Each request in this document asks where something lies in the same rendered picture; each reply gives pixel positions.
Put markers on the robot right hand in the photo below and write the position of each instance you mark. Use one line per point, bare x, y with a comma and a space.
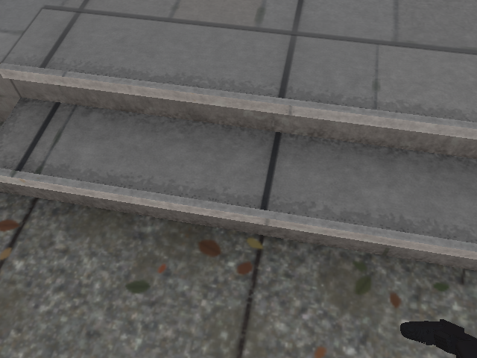
445, 335

